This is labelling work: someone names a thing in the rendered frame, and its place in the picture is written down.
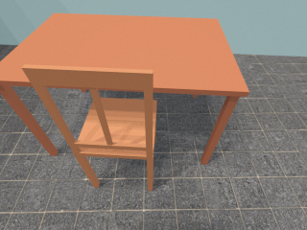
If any chair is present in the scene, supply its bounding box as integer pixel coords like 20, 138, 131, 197
22, 64, 157, 191

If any table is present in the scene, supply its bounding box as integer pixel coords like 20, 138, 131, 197
0, 12, 249, 165

